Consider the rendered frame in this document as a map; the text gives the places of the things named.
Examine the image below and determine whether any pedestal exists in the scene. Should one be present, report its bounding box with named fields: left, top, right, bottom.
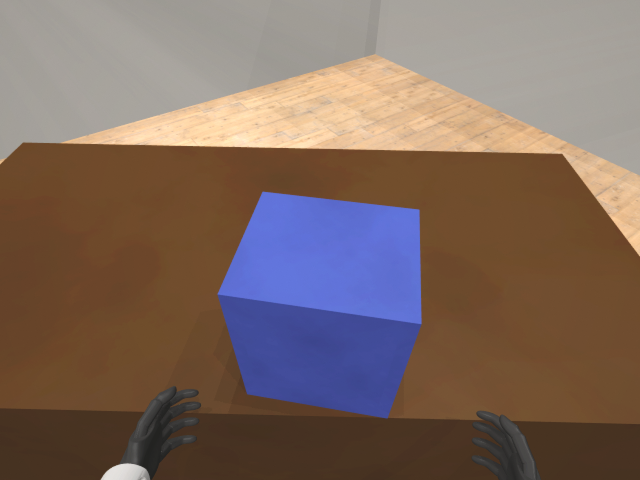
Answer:
left=0, top=143, right=640, bottom=480

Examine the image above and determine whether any carton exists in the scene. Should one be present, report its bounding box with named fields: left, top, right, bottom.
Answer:
left=217, top=192, right=422, bottom=419

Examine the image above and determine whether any robot right hand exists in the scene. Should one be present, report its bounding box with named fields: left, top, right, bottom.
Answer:
left=471, top=411, right=541, bottom=480

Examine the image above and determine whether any robot left hand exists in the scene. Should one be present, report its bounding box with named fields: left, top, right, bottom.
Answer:
left=119, top=386, right=201, bottom=480

